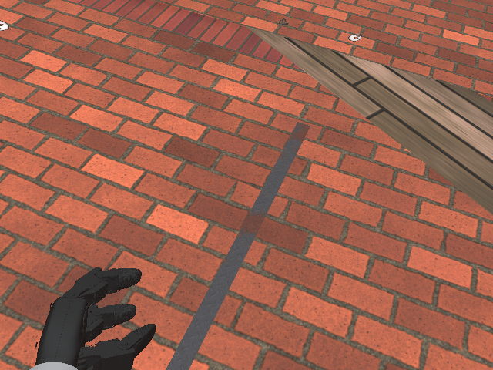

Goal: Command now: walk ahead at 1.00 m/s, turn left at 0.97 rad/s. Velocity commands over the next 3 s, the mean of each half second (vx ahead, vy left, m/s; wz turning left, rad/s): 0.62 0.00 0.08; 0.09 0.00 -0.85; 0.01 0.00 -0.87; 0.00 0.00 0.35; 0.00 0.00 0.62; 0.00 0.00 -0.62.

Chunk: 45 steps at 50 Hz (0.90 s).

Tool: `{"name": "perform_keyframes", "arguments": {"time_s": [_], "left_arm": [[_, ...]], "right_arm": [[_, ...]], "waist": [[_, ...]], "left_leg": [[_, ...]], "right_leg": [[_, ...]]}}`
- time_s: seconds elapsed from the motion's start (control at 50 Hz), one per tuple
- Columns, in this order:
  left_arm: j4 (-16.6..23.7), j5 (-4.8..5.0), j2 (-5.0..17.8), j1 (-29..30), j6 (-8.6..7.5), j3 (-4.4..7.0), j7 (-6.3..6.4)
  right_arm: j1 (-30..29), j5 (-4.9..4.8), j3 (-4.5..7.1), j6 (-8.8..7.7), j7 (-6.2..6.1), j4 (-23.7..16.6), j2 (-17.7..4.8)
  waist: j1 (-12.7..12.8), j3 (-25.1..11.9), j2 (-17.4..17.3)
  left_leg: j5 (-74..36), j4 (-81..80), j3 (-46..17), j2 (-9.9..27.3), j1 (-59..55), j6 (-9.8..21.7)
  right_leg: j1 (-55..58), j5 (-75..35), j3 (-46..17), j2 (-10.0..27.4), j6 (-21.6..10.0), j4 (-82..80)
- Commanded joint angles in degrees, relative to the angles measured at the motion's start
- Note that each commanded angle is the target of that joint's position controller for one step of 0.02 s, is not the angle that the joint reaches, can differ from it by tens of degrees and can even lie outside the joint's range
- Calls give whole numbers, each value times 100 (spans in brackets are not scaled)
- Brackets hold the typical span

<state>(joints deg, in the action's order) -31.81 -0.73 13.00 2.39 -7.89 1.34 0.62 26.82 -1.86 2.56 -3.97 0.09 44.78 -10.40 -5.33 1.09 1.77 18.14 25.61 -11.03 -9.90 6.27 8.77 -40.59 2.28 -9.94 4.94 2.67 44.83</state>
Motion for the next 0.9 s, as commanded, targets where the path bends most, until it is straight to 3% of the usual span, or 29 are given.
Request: {"name": "perform_keyframes", "arguments": {"time_s": [0.02, 0.06, 0.08, 0.1, 0.12, 0.14, 0.16, 0.18, 0.2, 0.22, 0.24, 0.26, 0.3, 0.32, 0.34, 0.38, 0.4, 0.48, 0.5, 0.52, 0.54, 0.56, 0.6, 0.62, 0.66, 0.7, 0.76, 0.86, 0.9], "left_arm": [[576, 176, 360, 698, -57, 186, -19], [599, 302, 635, 666, -104, 319, -42], [572, 326, 748, 570, -140, 373, -57], [481, 324, 924, 169, -183, 468, -62], [297, 316, 1140, -717, -209, 588, -55], [34, 223, 1271, -2146, -158, 600, -35], [-270, -90, 1753, -2849, -141, 643, -80], [-599, -69, 1559, -3150, -172, 652, -238], [-506, 15, 868, -2774, -99, 506, -215], [-448, 31, 696, -2206, -20, 414, -198], [-463, 57, 790, -1968, 22, 391, -227], [-544, 98, 796, -1996, 13, 358, -232], [-757, 99, 602, -2046, 32, 256, -211], [-763, 127, 741, -1965, 71, 296, -166], [-748, 129, 1040, -1907, 137, 390, -96], [-700, 205, 1498, -1848, 307, 550, 24], [-695, 250, 1530, -1919, 373, 574, 68], [-504, 321, 1175, -1778, 565, 546, 193], [-446, 309, 961, -1814, 602, 504, 185], [-361, 238, 559, -2066, 623, 396, 159], [-459, 172, 354, -3129, 638, 313, 138], [-420, 251, 840, -3614, 693, 344, 94], [-504, 260, 1255, -2866, 897, 518, 184], [-504, 227, 1282, -2761, 1012, 573, 221], [-337, 174, 1038, -2546, 1097, 540, 204], [-176, 182, 782, -2250, 1082, 462, 171], [-17, 182, 695, -1859, 1054, 385, 40], [149, 208, 985, -1545, 1153, 447, -173], [151, 192, 1026, -1630, 1205, 514, -203]], "right_arm": [[-318, -67, 308, -33, -88, -401, -1049], [-273, -101, 329, -28, -129, -313, -994], [-265, -87, 351, -14, -156, -267, -981], [-311, -35, 375, 2, -164, -250, -1009], [-480, 73, 368, 14, -109, -278, -1060], [-939, 275, 275, 12, -25, -488, -962], [315, 168, 112, -17, 5, -488, -140], [822, -143, 21, -53, -11, -280, -389], [-37, -122, 57, -43, -14, -358, -771], [-1164, 62, 48, -93, -1, -687, -961], [-1836, 275, 63, -174, -10, -917, -995], [-2115, 410, 82, -239, -16, -1077, -967], [-1988, 368, -7, -269, 8, -1187, -655], [-1985, 332, -50, -265, 9, -1196, -591], [-2114, 292, -83, -268, 8, -1231, -563], [-2317, 220, -85, -224, 17, -1213, -647], [-2433, 208, -48, -177, 20, -1220, -759], [-2469, 253, 116, -91, -23, -1232, -1040], [-2271, 305, 169, -82, -61, -1177, -1126], [-1792, 402, 223, -49, -135, -1141, -1375], [-1651, 501, 130, 46, -146, -1213, -1259], [-1826, 357, 219, 151, -95, -1129, -1343], [-2331, 264, 113, 201, -110, -1218, -828], [-2600, 293, 97, 218, -108, -1251, -826], [-2807, 357, 171, 219, -140, -1155, -995], [-2676, 361, 223, 198, -182, -990, -1051], [-2604, 309, 296, 232, -218, -849, -1201], [-2472, 137, 452, 247, -100, -701, -1588], [-2426, 26, 475, 236, -51, -634, -1589]], "waist": [[-25, 108, -676], [-7, 49, -886], [55, 24, -967], [289, -197, -1035], [808, -738, -1080], [1531, -1589, -1198], [851, -2577, 1255], [864, -2643, 2717], [1091, -1594, 1701], [1079, -846, 550], [934, -418, -116], [823, -297, -254], [513, -391, 63], [450, -433, 92], [432, -533, 135], [401, -778, 339], [400, -825, 379], [189, -680, 433], [143, -749, 268], [133, -1242, -548], [570, -1832, -1392], [768, -2183, -1971], [621, -1100, -981], [719, -832, -832], [821, -502, -828], [736, -568, -846], [643, -777, -811], [595, -747, -982], [729, -758, -875]], "left_leg": [[-716, -875, -1137, 691, 1693, 468], [-725, -526, -1428, 907, 886, 389], [-1205, -280, -1488, 1063, 410, 351], [-2338, 179, -1452, 1141, -19, 281], [-3598, 1090, -1219, 1074, -213, 127], [-3863, 2695, -927, 1038, 417, -74], [-562, 4992, -430, 209, 2167, -485], [1388, 6120, -300, 57, 3481, -643], [1256, 6439, -268, 477, 4069, -617], [929, 6173, 18, 691, 3979, -623], [839, 5715, 321, 808, 3760, -658], [832, 5163, 427, 968, 3590, -713], [687, 3934, 546, 1085, 3219, -861], [575, 3216, 635, 1047, 2964, -939], [273, 2550, 781, 892, 2537, -989], [-808, 1559, 901, 515, 1473, -1019], [-1298, 1220, 796, 414, 1158, -1025], [-2370, -27, 335, 636, 210, -912], [-2681, -299, 346, 924, -227, -800], [-4034, -148, -511, 2126, -1301, -325], [-5948, 330, -1645, 3478, -1922, 409], [-4550, -14, -2496, 4101, -1657, 992], [-2243, -531, -1355, 3082, -639, 628], [-2072, -683, -881, 2819, -47, 507], [-2291, -929, -38, 2524, 749, 444], [-2575, -976, 380, 2493, 624, 510], [-2670, -925, 798, 2639, 417, 539], [-2323, -659, 1321, 2894, 340, 217], [-1914, -143, 1599, 2848, 358, -145]], "right_leg": [[1864, -801, 767, -741, 200, -1320], [1809, -754, 543, -668, 165, -1747], [1759, -659, 539, -603, 76, -1849], [2031, -483, 642, -621, -76, -1854], [2910, -361, 784, -610, -299, -1796], [4535, 15, 454, -112, -620, -1222], [6573, 280, -2370, 1226, -1632, -1632], [7024, 1523, -4717, 1903, -2341, -2533], [6461, 1487, -4059, 1549, -2151, -2585], [5408, 113, -2900, 1186, -1894, -2539], [4472, -1554, -2128, 878, -1741, -2474], [4005, -2714, -1642, 653, -1640, -2454], [3662, -3635, -1244, 374, -1563, -2505], [3397, -3863, -1128, 324, -1610, -2537], [3047, -3968, -1037, 268, -1645, -2591], [2446, -3284, -894, 61, -1479, -2675], [2334, -2656, -973, -1, -1327, -2653], [2064, -921, -1386, -297, -745, -1981], [1860, -398, -1273, -552, -571, -1396], [1153, 1687, -773, -933, -311, 89], [544, 4324, -315, -1248, -182, 1203], [298, 4055, 190, -672, -15, 2185], [-158, 2977, 462, -298, 244, 2878], [38, 2701, 490, -185, 319, 3019], [420, 2203, 688, -89, 349, 2876], [465, 1925, 805, -1, 353, 2348], [821, 1503, 884, 136, 255, 1364], [1713, 1342, 1280, -4, -104, -62], [2281, 980, 1452, -202, -355, -1015]]}}
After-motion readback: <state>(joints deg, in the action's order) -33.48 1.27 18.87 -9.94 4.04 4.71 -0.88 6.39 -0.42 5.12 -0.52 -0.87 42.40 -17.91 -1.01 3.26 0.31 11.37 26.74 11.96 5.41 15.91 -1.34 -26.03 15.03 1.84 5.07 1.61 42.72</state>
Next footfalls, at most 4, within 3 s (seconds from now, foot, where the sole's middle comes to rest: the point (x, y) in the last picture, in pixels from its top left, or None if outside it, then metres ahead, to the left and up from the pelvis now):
0.14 right None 0.36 -0.17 -0.77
0.52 left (199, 355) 0.54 0.06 -0.77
0.92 right None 0.44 -0.20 -0.77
1.36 left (242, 331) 0.60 -0.06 -0.77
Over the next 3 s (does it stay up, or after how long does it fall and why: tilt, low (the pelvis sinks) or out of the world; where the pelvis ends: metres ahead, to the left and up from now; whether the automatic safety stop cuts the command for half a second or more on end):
stays up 0.55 -0.04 0.00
